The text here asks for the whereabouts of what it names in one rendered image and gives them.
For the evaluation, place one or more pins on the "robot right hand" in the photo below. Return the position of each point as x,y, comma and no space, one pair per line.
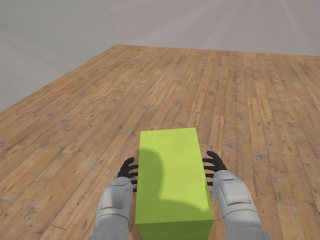
216,161

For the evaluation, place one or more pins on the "robot left forearm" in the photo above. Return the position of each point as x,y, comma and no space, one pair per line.
113,212

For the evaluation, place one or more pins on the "robot right forearm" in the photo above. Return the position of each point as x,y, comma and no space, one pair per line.
237,208

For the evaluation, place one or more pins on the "robot left hand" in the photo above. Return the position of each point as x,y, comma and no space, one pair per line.
124,171

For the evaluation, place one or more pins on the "carton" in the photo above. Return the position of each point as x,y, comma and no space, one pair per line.
172,199

